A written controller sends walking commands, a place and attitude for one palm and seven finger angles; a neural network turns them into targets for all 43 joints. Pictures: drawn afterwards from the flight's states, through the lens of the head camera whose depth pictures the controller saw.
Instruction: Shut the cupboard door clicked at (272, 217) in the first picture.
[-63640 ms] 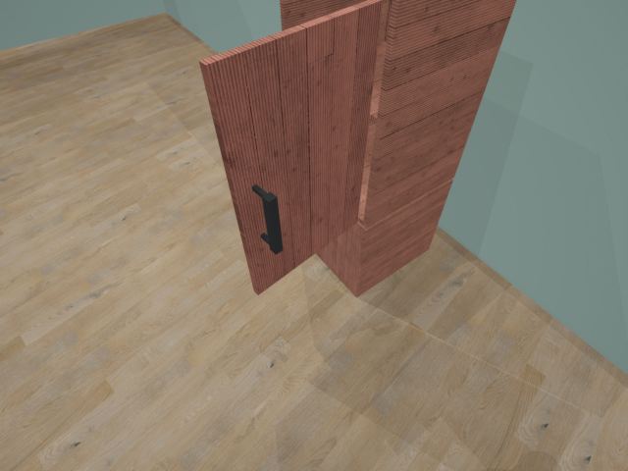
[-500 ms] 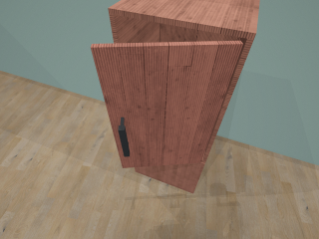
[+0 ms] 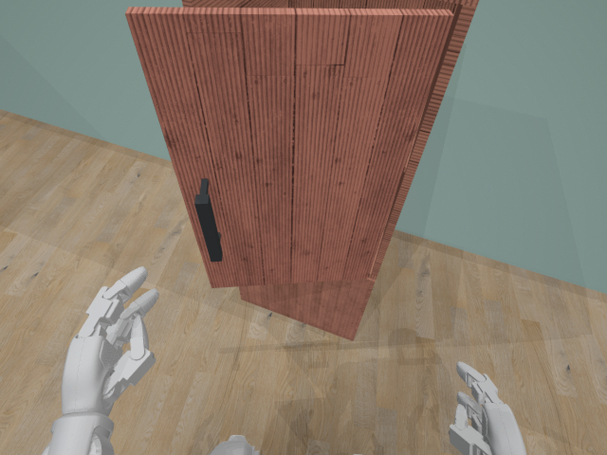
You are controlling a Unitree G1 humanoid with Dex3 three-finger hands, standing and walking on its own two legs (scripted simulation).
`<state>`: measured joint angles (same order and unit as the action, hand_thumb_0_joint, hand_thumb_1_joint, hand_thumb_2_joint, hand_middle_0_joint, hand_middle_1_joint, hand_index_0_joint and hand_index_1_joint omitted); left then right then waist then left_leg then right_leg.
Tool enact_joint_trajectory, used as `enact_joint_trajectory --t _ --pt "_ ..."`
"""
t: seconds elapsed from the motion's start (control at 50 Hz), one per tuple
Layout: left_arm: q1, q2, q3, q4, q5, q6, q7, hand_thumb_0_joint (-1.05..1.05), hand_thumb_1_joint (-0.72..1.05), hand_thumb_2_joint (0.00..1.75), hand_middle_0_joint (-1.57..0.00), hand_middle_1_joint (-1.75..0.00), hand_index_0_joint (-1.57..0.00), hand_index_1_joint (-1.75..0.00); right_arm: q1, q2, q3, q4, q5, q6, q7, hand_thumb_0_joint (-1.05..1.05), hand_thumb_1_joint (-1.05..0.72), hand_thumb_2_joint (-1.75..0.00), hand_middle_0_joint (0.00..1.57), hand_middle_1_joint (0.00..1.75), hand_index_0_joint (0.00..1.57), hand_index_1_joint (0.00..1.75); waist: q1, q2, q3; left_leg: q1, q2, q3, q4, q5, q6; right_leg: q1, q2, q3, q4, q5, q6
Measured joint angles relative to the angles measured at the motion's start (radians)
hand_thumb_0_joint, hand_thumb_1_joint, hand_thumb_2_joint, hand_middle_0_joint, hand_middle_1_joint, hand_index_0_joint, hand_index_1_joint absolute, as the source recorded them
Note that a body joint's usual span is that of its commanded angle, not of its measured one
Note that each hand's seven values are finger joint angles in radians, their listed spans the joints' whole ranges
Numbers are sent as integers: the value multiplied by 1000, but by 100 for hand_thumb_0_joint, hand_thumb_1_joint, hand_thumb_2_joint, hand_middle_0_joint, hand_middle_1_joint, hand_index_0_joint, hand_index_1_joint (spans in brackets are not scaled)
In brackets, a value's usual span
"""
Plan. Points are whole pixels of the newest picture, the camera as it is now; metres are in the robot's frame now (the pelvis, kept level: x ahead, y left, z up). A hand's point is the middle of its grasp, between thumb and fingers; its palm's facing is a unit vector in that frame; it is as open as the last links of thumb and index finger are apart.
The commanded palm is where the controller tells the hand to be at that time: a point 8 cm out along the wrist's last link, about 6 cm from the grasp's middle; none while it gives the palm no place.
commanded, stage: raise the hand and make a fist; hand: left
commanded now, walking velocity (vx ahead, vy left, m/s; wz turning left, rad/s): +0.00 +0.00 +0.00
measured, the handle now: (210, 222) +0.48 +0.18 -0.02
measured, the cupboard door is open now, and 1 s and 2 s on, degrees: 26 26 26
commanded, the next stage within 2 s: bring the fist close to the handle in 1.62 s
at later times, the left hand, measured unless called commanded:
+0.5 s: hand (156, 395) +0.20 +0.20 -0.03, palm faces +0.11 -0.99 -0.01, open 4.3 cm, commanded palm +0.16 +0.25 -0.01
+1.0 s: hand (118, 397) +0.19 +0.23 -0.01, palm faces +0.16 -0.99 -0.02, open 3.1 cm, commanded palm +0.17 +0.27 -0.01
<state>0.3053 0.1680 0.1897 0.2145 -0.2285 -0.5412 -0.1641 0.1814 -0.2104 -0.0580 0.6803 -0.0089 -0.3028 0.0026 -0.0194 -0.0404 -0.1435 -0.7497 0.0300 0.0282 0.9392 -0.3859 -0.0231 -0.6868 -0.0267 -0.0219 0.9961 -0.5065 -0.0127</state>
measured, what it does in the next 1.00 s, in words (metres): lowers itself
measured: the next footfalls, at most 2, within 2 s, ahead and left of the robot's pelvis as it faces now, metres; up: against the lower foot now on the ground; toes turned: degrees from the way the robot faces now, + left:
none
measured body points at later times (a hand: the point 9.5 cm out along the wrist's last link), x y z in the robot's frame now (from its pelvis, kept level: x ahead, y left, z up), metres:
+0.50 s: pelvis -0.02 -0.01 -0.06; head +0.05 -0.01 +0.39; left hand +0.19 +0.25 -0.02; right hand +0.15 -0.23 -0.16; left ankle +0.04 +0.14 -0.68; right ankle -0.01 -0.11 -0.68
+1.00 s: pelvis -0.02 +0.03 -0.06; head +0.05 +0.05 +0.38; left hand +0.18 +0.29 +0.00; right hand +0.20 -0.18 -0.12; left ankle +0.04 +0.14 -0.68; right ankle -0.01 -0.11 -0.68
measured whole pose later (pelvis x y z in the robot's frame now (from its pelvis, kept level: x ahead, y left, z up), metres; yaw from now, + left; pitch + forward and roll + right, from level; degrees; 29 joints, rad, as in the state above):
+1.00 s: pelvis -0.02 +0.03 -0.06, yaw +1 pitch +18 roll -4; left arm 0.42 0.20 0.15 -0.07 -0.25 -0.44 -0.13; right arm 0.17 -0.20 0.01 0.50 -0.01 -0.17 -0.04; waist 0.02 0.02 -0.19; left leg -1.13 0.03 -0.05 1.31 -0.50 0.01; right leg -0.98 -0.02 -0.08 1.26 -0.59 0.02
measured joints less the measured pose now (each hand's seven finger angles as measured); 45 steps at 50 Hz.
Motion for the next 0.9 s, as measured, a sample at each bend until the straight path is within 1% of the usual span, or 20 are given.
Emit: enact_joint_trajectory --t 0.02,0.04,0.08,0.16,0.22,0.28,0.32,0.34,0.38,0.42,0.44,0.48,0.52,0.58,0.62,0.66,0.7,0.76,0.82,0.9 --pt "12 0 11 14 -16 -42 -48 0 91 90 -33 -44 -32 -44 -13 -3 -6 -23 -1 5 5 1 -91 -90 21 30 21 30 7 -15 -4 -50 4 -5 50 -15 -8 -48 3 -3 51 -22 -6" --pt "30 0 20 25 -28 -63 -85 0 91 90 -34 -46 -34 -46 -23 -10 -12 -45 0 10 6 1 -91 -90 21 30 21 30 16 -24 -5 -96 8 -13 98 -32 -12 -93 7 -8 100 -40 -12" --pt "75 2 33 38 -43 -56 -127 0 91 90 -38 -49 -38 -49 -37 -30 -23 -86 3 18 3 1 -91 -90 21 30 20 30 37 -28 -2 -179 12 -34 187 -58 -22 -165 11 -27 185 -71 -25" --pt "174 14 45 -28 -58 -24 -114 1 91 90 -45 -57 -45 -57 -55 -63 -30 -124 5 14 -21 2 -91 -90 20 29 20 30 77 3 -1 -304 19 -86 325 -101 -31 -260 21 -73 297 -117 -41" --pt "199 28 40 -161 -75 -63 -100 2 91 90 -50 -63 -50 -63 -67 -59 -14 -113 0 1 -50 2 -91 -90 20 29 20 30 101 27 -7 -365 22 -114 394 -122 -28 -305 28 -98 350 -137 -48" --pt "142 43 20 -256 -97 -86 -131 2 91 90 -56 -69 -55 -69 -73 -37 16 -97 3 2 -73 2 -91 -90 20 29 20 30 105 55 -12 -404 25 -132 435 -132 -25 -334 33 -112 380 -144 -51" --pt "77 56 6 -266 -107 -46 -165 2 91 90 -59 -73 -59 -73 -69 -15 37 -92 13 15 -83 2 -91 -90 20 30 21 30 94 71 -16 -416 26 -133 442 -131 -25 -346 35 -113 385 -142 -49" --pt "45 61 1 -255 -109 -4 -180 2 91 90 -61 -75 -61 -75 -62 -2 46 -92 20 25 -86 2 -91 -90 21 30 21 30 87 76 -18 -417 27 -130 440 -129 -25 -349 36 -110 383 -139 -48" --pt "0 67 -4 -217 -110 112 -195 2 90 90 -65 -79 -64 -79 -38 20 57 -98 32 52 -89 2 -91 -90 21 30 21 30 70 84 -21 -408 29 -119 421 -123 -24 -345 36 -99 368 -130 -43" --pt "-8 64 -2 -182 -105 229 -178 1 90 90 -68 -83 -68 -83 -4 36 62 -107 38 78 -87 2 -91 -90 21 30 21 30 50 88 -24 -385 30 -103 391 -115 -24 -331 35 -83 342 -119 -35" --pt "2 59 2 -173 -99 271 -156 1 90 90 -70 -85 -70 -85 14 40 60 -109 39 88 -84 2 -91 -90 21 30 21 30 42 87 -27 -371 31 -93 373 -111 -23 -321 34 -74 326 -114 -31" --pt "41 44 13 -174 -84 299 -97 2 90 90 -74 -89 -74 -89 48 44 50 -108 34 100 -80 2 -91 -90 21 30 21 30 32 82 -32 -344 33 -74 341 -106 -20 -303 34 -56 297 -103 -21" --pt "88 30 25 -194 -68 260 -37 2 90 90 -77 -93 -77 -93 76 40 36 -101 25 101 -75 2 -91 -90 21 30 21 30 30 75 -37 -327 34 -60 321 -105 -14 -291 34 -44 276 -96 -14" --pt "135 23 32 -227 -49 133 15 2 91 90 -83 -99 -82 -99 95 16 21 -85 9 95 -66 2 -91 -90 21 30 21 30 32 67 -38 -331 29 -57 322 -107 -4 -290 29 -41 270 -94 -7" --pt "139 26 27 -236 -46 53 16 2 91 90 -86 -103 -86 -103 92 -5 17 -78 3 91 -62 2 -91 -90 21 30 21 30 34 66 -36 -352 23 -61 340 -110 2 -304 24 -45 282 -98 -3" --pt "128 30 12 -231 -52 4 -7 2 91 90 -90 -107 -90 -107 79 -24 15 -75 2 88 -61 2 -91 -90 21 30 21 30 35 66 -32 -379 19 -66 363 -115 9 -323 20 -50 298 -102 2" --pt "112 31 -11 -219 -59 -3 -37 2 91 90 -94 -111 -93 -111 60 -35 14 -81 7 87 -64 2 -91 -90 21 30 21 30 34 67 -26 -400 16 -69 383 -119 16 -339 18 -52 311 -105 7" --pt "102 34 -47 -217 -57 41 -60 2 91 90 -99 -117 -99 -117 33 -35 16 -103 13 89 -69 2 -91 -90 21 30 21 30 31 64 -21 -416 13 -68 396 -120 24 -351 15 -50 318 -103 16" --pt "113 41 -60 -253 -42 85 -37 2 91 90 -105 -123 -105 -123 13 -19 22 -129 11 97 -69 2 -91 -90 21 30 21 30 30 59 -23 -411 13 -65 393 -120 30 -343 15 -48 308 -97 21" --pt "128 44 -46 -308 -30 90 25 2 90 90 -112 -131 -112 -131 -2 5 39 -159 3 112 -59 2 -91 -90 21 30 21 30 36 58 -33 -389 11 -67 379 -117 34 -317 14 -51 285 -90 25"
